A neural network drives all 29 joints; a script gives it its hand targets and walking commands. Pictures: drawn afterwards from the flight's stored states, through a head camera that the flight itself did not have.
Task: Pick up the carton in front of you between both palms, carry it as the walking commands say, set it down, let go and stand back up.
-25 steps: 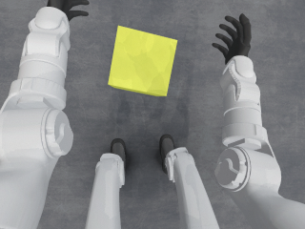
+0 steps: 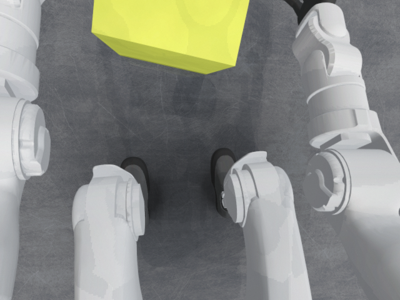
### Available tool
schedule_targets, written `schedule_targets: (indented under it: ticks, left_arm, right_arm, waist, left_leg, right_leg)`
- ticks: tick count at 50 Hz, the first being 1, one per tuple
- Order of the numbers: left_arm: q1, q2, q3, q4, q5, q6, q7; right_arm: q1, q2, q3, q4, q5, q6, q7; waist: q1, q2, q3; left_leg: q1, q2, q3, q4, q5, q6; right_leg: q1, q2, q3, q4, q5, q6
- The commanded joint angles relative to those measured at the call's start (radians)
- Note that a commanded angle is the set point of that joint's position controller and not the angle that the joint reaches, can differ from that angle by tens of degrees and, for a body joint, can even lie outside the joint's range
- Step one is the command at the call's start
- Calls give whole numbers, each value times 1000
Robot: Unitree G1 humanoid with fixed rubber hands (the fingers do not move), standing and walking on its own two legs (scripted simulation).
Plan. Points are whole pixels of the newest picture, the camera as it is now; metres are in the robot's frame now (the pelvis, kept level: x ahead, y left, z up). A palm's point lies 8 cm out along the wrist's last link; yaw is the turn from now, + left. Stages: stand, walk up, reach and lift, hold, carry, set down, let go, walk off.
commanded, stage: reach and lift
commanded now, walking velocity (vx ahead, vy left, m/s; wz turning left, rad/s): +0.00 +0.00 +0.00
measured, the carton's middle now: (174, 3) +0.58 +0.02 -0.30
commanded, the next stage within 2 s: none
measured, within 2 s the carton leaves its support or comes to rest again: leaves its support in 1.06 s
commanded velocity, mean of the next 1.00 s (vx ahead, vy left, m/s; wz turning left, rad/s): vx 0.00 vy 0.00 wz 0.00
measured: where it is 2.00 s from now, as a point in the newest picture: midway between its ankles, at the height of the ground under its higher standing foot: (183, 199)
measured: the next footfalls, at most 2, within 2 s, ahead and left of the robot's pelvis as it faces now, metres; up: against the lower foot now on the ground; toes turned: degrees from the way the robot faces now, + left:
none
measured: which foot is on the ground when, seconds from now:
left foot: down 0.00-1.00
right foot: down 0.00-1.00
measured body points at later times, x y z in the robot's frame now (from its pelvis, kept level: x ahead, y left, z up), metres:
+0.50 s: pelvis +0.01 +0.00 -0.05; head +0.39 +0.03 +0.17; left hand +0.61 +0.18 -0.23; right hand +0.56 -0.17 -0.23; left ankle +0.10 +0.12 -0.39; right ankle +0.12 -0.13 -0.39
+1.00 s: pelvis +0.01 +0.01 -0.06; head +0.38 +0.04 +0.17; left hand +0.60 +0.16 -0.23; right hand +0.57 -0.15 -0.23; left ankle +0.10 +0.12 -0.39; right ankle +0.12 -0.13 -0.39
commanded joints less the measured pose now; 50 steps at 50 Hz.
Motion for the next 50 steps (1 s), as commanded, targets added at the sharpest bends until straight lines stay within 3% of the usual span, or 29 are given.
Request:
schedule_targets:
  ticks: [1,6,12,18,24,30,35,36,37,38,40,43,46,50]
  left_arm:
    - [-384,106,-3,-24,-3,-16,-14]
    - [-423,118,-8,33,0,-38,-27]
    - [-513,128,-64,-40,-56,-76,-6]
    - [-399,77,-73,-48,-67,-93,15]
    - [-314,52,-44,12,-38,-89,18]
    - [-372,31,-55,-4,-43,-95,10]
    - [-448,-87,-80,-11,-42,-85,-2]
    - [-458,-143,-79,-13,-32,-81,-9]
    - [-471,-208,-78,-13,-22,-75,-22]
    - [-504,-370,-100,-21,-18,-66,-57]
    - [-529,-714,-112,-27,17,-40,-148]
    - [-434,-972,-55,-61,59,1,-244]
    - [-362,-1076,-21,-106,72,22,-277]
    - [-370,-1159,-52,-213,49,27,-271]
  right_arm:
    - [-306,-123,-12,-25,-13,-16,7]
    - [-373,-141,-38,51,-52,-41,19]
    - [-441,-179,-19,30,-30,-89,12]
    - [-335,-152,15,38,1,-115,17]
    - [-283,-111,26,76,3,-108,18]
    - [-341,-97,26,69,-5,-108,19]
    - [-419,0,40,55,-21,-102,25]
    - [-429,34,30,50,-42,-101,28]
    - [-434,89,18,56,-65,-96,37]
    - [-482,238,39,44,-78,-86,69]
    - [-606,564,79,11,-104,-49,165]
    - [-645,788,80,-22,-134,7,274]
    - [-623,887,100,-63,-128,34,321]
    - [-629,968,171,-129,-61,41,338]
  waist:
    - [-33,187,-1175]
    - [-36,156,-1050]
    - [-45,160,-1121]
    - [-35,165,-1201]
    - [-12,139,-1071]
    - [-17,137,-1032]
    - [-19,143,-1010]
    - [-32,142,-999]
    - [-44,141,-989]
    - [-49,146,-967]
    - [-38,159,-923]
    - [-10,154,-871]
    - [7,119,-885]
    - [13,128,-1076]
  left_leg:
    - [689,21,45,-132,122,-9]
    - [623,30,25,-63,133,-11]
    - [692,29,18,26,288,-13]
    - [769,15,24,80,458,-16]
    - [625,11,35,54,332,-15]
    - [570,14,34,36,251,-11]
    - [595,2,37,25,206,-10]
    - [597,-4,37,24,196,-12]
    - [596,-11,38,27,190,-14]
    - [594,-23,36,31,188,-10]
    - [582,-41,40,41,202,-1]
    - [518,-62,63,48,217,9]
    - [495,-68,65,48,251,22]
    - [605,-71,66,61,392,24]
  right_leg:
    - [533,-2,-103,-93,180,8]
    - [512,-5,-97,-11,183,7]
    - [530,-2,-97,65,315,8]
    - [570,21,-104,106,450,9]
    - [539,25,-92,87,371,9]
    - [543,22,-82,75,323,5]
    - [576,42,-91,72,282,-2]
    - [588,49,-96,70,274,-3]
    - [604,56,-99,71,272,-3]
    - [595,65,-99,74,262,-8]
    - [546,81,-103,85,245,-18]
    - [492,94,-113,108,234,-27]
    - [463,97,-124,122,258,-27]
    - [465,96,-128,137,375,-28]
